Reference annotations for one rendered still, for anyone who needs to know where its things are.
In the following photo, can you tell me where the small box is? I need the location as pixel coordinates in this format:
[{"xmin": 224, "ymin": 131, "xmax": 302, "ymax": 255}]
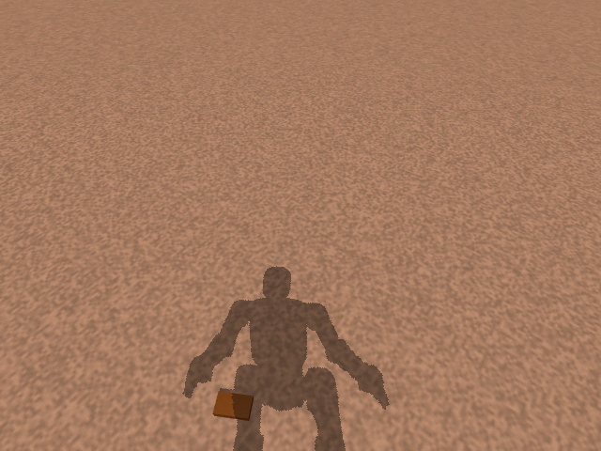
[{"xmin": 213, "ymin": 391, "xmax": 254, "ymax": 421}]

